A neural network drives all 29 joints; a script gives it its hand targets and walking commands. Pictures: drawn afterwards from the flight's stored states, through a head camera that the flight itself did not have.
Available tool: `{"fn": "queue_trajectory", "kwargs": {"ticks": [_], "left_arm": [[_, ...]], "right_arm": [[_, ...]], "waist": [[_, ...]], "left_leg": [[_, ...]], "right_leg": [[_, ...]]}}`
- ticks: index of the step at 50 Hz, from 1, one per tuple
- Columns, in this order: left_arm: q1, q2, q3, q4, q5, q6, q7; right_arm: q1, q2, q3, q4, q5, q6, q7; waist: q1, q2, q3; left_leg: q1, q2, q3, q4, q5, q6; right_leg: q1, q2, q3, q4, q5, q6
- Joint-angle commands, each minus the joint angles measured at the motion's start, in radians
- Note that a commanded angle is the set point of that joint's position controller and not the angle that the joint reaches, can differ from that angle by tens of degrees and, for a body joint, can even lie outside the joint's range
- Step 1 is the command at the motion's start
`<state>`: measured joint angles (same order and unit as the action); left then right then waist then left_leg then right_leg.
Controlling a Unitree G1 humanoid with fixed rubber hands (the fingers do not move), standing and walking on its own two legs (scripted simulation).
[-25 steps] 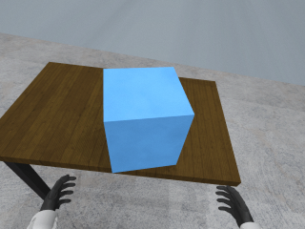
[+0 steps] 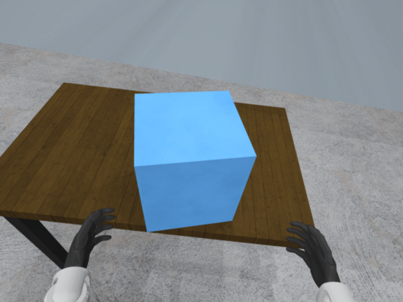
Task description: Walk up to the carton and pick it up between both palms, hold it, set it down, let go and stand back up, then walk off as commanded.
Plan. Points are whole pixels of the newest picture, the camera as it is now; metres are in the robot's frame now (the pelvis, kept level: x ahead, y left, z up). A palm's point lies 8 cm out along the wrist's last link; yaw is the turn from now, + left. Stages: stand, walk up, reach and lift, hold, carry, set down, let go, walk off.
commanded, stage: reach and lift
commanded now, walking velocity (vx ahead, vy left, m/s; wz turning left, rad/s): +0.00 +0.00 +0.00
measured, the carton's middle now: (187, 162) +0.41 +0.05 +0.03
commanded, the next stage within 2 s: none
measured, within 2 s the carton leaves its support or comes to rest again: neither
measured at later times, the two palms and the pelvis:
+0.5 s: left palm (85, 240) +0.21 +0.21 +0.06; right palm (319, 245) +0.22 -0.20 +0.05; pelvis +0.00 +0.00 +0.00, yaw +0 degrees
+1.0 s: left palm (81, 191) +0.27 +0.22 +0.10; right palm (311, 183) +0.31 -0.19 +0.12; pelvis +0.00 +0.00 +0.00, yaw +0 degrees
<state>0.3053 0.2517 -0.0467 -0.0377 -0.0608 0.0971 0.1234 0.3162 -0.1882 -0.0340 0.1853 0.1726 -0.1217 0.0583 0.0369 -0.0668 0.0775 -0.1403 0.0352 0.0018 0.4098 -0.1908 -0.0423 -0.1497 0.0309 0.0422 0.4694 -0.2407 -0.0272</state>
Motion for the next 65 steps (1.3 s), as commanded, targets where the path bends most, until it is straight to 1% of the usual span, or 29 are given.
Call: {"fn": "queue_trajectory", "kwargs": {"ticks": [1, 3, 7, 9, 12, 18, 23, 25, 29, 30, 31, 35, 39, 40, 41, 42, 43, 44, 45, 46, 47, 50, 52, 55, 59, 62, 63, 64, 65], "left_arm": [[0.075, -0.033, 0.036, -0.207, -0.115, -0.026, -0.002], [0.052, -0.038, 0.027, -0.256, -0.115, -0.036, 0.007], [-0.019, -0.025, 0.014, -0.270, -0.155, -0.003, 0.006], [-0.111, -0.013, 0.029, -0.286, -0.136, 0.034, 0.011], [-0.175, -0.001, 0.023, -0.357, -0.168, 0.082, 0.023], [-0.292, 0.001, 0.045, -0.419, -0.180, 0.164, 0.044], [-0.327, 0.005, 0.057, -0.455, -0.216, 0.216, 0.042], [-0.354, 0.025, 0.079, -0.498, -0.209, 0.228, 0.048], [-0.456, 0.010, 0.092, -0.393, -0.211, 0.289, 0.040], [-0.387, 0.001, 0.100, -0.394, -0.200, 0.297, 0.032], [-0.482, 0.021, 0.128, -0.404, -0.208, 0.314, 0.025], [-0.512, 0.038, 0.143, -0.445, -0.208, 0.347, 0.012], [-0.679, 0.059, 0.139, -0.374, -0.232, 0.386, 0.009], [-0.639, 0.041, 0.151, -0.371, -0.217, 0.400, 0.012], [-0.633, 0.035, 0.131, -0.419, -0.220, 0.410, 0.015], [-0.616, 0.038, 0.163, -0.427, -0.198, 0.419, 0.011], [-0.687, 0.057, 0.164, -0.421, -0.209, 0.435, 0.011], [-0.679, 0.059, 0.183, -0.380, -0.189, 0.451, 0.012], [-0.727, 0.057, 0.203, -0.369, -0.188, 0.465, 0.007], [-0.716, 0.044, 0.207, -0.374, -0.190, 0.479, 0.008], [-0.725, 0.050, 0.204, -0.396, -0.190, 0.480, 0.004], [-0.824, 0.061, 0.192, -0.378, -0.188, 0.515, 0.002], [-0.852, 0.076, 0.221, -0.360, -0.174, 0.516, 0.007], [-0.902, 0.066, 0.203, -0.314, -0.189, 0.538, -0.004], [-1.009, 0.119, 0.252, -0.287, -0.159, 0.556, -0.004], [-1.076, 0.115, 0.224, -0.228, -0.175, 0.572, -0.010], [-1.143, 0.131, 0.234, -0.207, -0.162, 0.572, -0.005], [-1.125, 0.124, 0.228, -0.223, -0.167, 0.575, -0.005], [-1.117, 0.110, 0.225, -0.234, -0.167, 0.576, -0.003]], "right_arm": [[0.069, -0.103, 0.029, -0.382, 0.059, -0.021, -0.030], [0.038, -0.113, 0.033, -0.430, 0.065, -0.022, -0.028], [-0.004, -0.108, 0.030, -0.435, 0.071, 0.021, -0.045], [-0.097, -0.085, 0.032, -0.451, 0.077, 0.055, -0.055], [-0.156, -0.105, 0.010, -0.502, 0.078, 0.101, -0.063], [-0.280, -0.117, -0.002, -0.538, 0.086, 0.159, -0.078], [-0.308, -0.125, -0.019, -0.591, 0.105, 0.197, -0.096], [-0.351, -0.143, -0.017, -0.613, 0.101, 0.206, -0.104], [-0.455, -0.142, -0.003, -0.534, 0.108, 0.258, -0.114], [-0.397, -0.162, -0.004, -0.530, 0.113, 0.263, -0.120], [-0.482, -0.170, -0.006, -0.526, 0.114, 0.274, -0.127], [-0.544, -0.184, -0.019, -0.535, 0.128, 0.293, -0.145], [-0.714, -0.210, -0.029, -0.454, 0.134, 0.345, -0.136], [-0.682, -0.196, -0.016, -0.434, 0.143, 0.354, -0.132], [-0.678, -0.202, -0.030, -0.405, 0.154, 0.361, -0.131], [-0.668, -0.199, 0.000, -0.424, 0.167, 0.360, -0.135], [-0.747, -0.230, -0.036, -0.413, 0.167, 0.369, -0.137], [-0.738, -0.236, -0.026, -0.346, 0.165, 0.387, -0.140], [-0.776, -0.238, -0.018, -0.367, 0.166, 0.393, -0.144], [-0.764, -0.238, -0.028, -0.323, 0.169, 0.407, -0.146], [-0.796, -0.248, -0.018, -0.340, 0.174, 0.408, -0.146], [-0.893, -0.279, -0.042, -0.260, 0.182, 0.441, -0.141], [-0.906, -0.267, -0.021, -0.232, 0.200, 0.450, -0.137], [-0.982, -0.285, -0.036, -0.190, 0.194, 0.471, -0.136], [-1.073, -0.297, -0.014, -0.146, 0.207, 0.489, -0.137], [-1.158, -0.300, -0.012, -0.100, 0.208, 0.501, -0.139], [-1.213, -0.304, -0.015, -0.075, 0.202, 0.499, -0.139], [-1.195, -0.309, -0.029, -0.087, 0.209, 0.493, -0.144], [-1.204, -0.300, -0.009, -0.085, 0.223, 0.492, -0.141]], "waist": [[0.027, 0.068, -0.217], [0.046, 0.060, -0.219], [0.020, 0.062, -0.167], [0.027, 0.109, -0.160], [0.028, 0.101, -0.162], [0.032, 0.131, -0.172], [0.027, 0.115, -0.192], [0.043, 0.102, -0.249], [0.039, 0.080, -0.200], [0.040, 0.076, -0.195], [0.035, 0.079, -0.214], [0.019, 0.085, -0.268], [0.009, 0.081, -0.244], [0.024, 0.082, -0.220], [0.002, 0.112, -0.250], [0.016, 0.111, -0.271], [-0.006, 0.098, -0.296], [0.001, 0.110, -0.265], [0.015, 0.065, -0.262], [-0.005, 0.071, -0.260], [0.003, 0.056, -0.306], [-0.026, 0.116, -0.305], [-0.004, 0.109, -0.316], [-0.030, 0.089, -0.325], [0.006, 0.087, -0.355], [-0.008, 0.067, -0.360], [-0.003, 0.099, -0.373], [-0.028, 0.087, -0.428], [-0.001, 0.091, -0.429]], "left_leg": [[0.177, -0.045, 0.044, -0.117, 0.298, 0.017], [0.161, -0.041, 0.043, -0.122, 0.278, 0.018], [0.130, -0.039, 0.057, -0.142, 0.185, 0.027], [0.117, -0.040, 0.053, -0.159, 0.092, 0.028], [0.106, -0.029, 0.056, -0.171, 0.061, 0.026], [0.066, -0.029, 0.055, -0.161, 0.063, 0.022], [0.070, -0.027, 0.060, -0.160, 0.064, 0.030], [0.072, -0.029, 0.062, -0.152, 0.084, 0.031], [0.049, -0.024, 0.067, -0.163, 0.062, 0.033], [0.069, -0.022, 0.065, -0.163, 0.096, 0.031], [0.067, -0.023, 0.065, -0.163, 0.106, 0.034], [0.087, -0.025, 0.060, -0.139, 0.170, 0.026], [0.049, -0.022, 0.057, -0.163, 0.061, 0.033], [0.045, -0.016, 0.049, -0.166, 0.074, 0.031], [0.098, -0.014, 0.049, -0.150, 0.120, 0.016], [0.103, -0.020, 0.046, -0.141, 0.158, 0.019], [0.101, -0.021, 0.047, -0.136, 0.148, 0.015], [0.092, -0.023, 0.055, -0.143, 0.151, 0.015], [0.075, -0.025, 0.055, -0.145, 0.162, 0.024], [0.069, -0.028, 0.051, -0.138, 0.170, 0.021], [0.075, -0.032, 0.049, -0.127, 0.203, 0.020], [0.084, -0.026, 0.038, -0.129, 0.174, 0.007], [0.092, -0.026, 0.045, -0.131, 0.174, 0.011], [0.062, -0.028, 0.037, -0.131, 0.128, 0.020], [0.049, -0.032, 0.041, -0.128, 0.154, 0.019], [0.037, -0.034, 0.042, -0.124, 0.127, 0.024], [0.025, -0.031, 0.040, -0.121, 0.122, 0.020], [0.046, -0.037, 0.038, -0.109, 0.156, 0.022], [0.051, -0.030, 0.037, -0.099, 0.200, 0.017]], "right_leg": [[0.034, -0.012, -0.007, -0.218, 0.213, 0.018], [0.011, -0.004, -0.012, -0.212, 0.185, 0.020], [-0.018, -0.018, -0.004, -0.224, 0.097, 0.020], [-0.040, -0.028, 0.015, -0.239, 0.009, 0.014], [-0.055, -0.024, 0.016, -0.233, -0.024, 0.011], [-0.056, -0.021, 0.014, -0.209, -0.004, 0.013], [-0.040, -0.022, 0.024, -0.206, 0.027, 0.019], [0.006, -0.018, 0.021, -0.189, 0.062, 0.027], [-0.007, -0.019, 0.019, -0.194, 0.036, 0.030], [0.005, -0.023, 0.029, -0.203, 0.060, 0.029], [0.016, -0.023, 0.026, -0.195, 0.083, 0.040], [0.043, -0.018, 0.018, -0.177, 0.170, 0.043], [-0.007, -0.018, 0.014, -0.178, 0.045, 0.038], [-0.006, -0.020, 0.012, -0.181, 0.044, 0.030], [-0.010, -0.011, 0.012, -0.180, 0.088, 0.022], [0.020, -0.015, 0.019, -0.181, 0.128, 0.026], [0.011, -0.006, 0.009, -0.174, 0.127, 0.026], [0.017, -0.015, 0.014, -0.175, 0.133, 0.030], [0.040, -0.011, 0.017, -0.175, 0.157, 0.033], [0.039, -0.008, 0.018, -0.167, 0.179, 0.035], [0.070, -0.013, 0.021, -0.158, 0.220, 0.038], [0.032, -0.011, 0.012, -0.158, 0.182, 0.027], [0.027, -0.008, 0.013, -0.163, 0.174, 0.027], [0.028, -0.013, 0.019, -0.157, 0.164, 0.031], [0.053, -0.010, 0.022, -0.154, 0.187, 0.033], [0.047, -0.011, 0.021, -0.154, 0.177, 0.038], [0.038, -0.014, 0.018, -0.144, 0.186, 0.037], [0.057, -0.012, 0.015, -0.141, 0.231, 0.042], [0.075, -0.008, 0.015, -0.137, 0.268, 0.040]]}}
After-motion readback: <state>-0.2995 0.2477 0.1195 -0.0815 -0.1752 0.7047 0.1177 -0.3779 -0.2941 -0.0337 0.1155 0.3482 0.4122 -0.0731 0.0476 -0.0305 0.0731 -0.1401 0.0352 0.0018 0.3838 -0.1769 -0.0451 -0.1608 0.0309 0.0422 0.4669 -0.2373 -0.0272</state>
